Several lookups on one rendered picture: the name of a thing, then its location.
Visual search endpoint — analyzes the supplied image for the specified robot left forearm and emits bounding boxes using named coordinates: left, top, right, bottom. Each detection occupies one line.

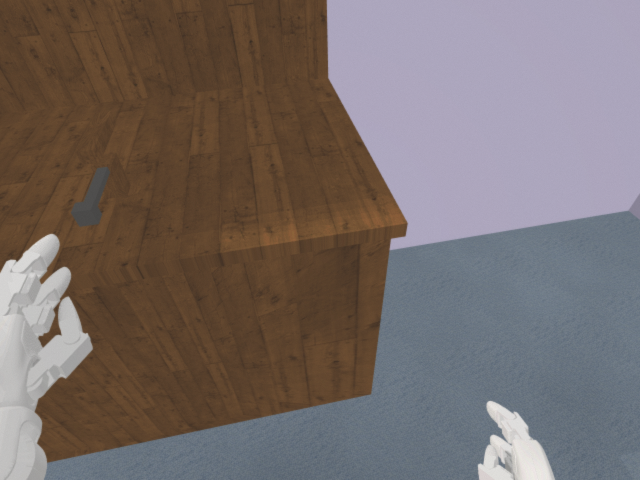
left=0, top=406, right=47, bottom=480

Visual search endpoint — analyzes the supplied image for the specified counter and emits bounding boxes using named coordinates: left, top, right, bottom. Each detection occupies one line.
left=0, top=0, right=408, bottom=463

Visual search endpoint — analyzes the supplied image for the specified tap lever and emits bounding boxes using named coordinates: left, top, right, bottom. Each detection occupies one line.
left=71, top=167, right=110, bottom=227

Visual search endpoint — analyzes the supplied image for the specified left robot hand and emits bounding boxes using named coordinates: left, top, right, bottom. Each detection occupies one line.
left=0, top=234, right=93, bottom=412

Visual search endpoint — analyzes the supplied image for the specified right robot hand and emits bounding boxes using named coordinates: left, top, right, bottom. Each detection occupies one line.
left=478, top=401, right=555, bottom=480

